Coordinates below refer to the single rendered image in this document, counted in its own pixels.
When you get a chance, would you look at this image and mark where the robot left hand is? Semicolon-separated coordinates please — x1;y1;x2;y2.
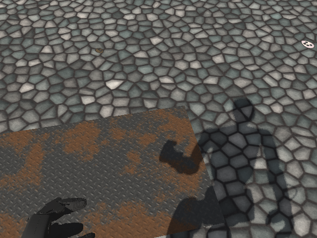
21;197;95;238

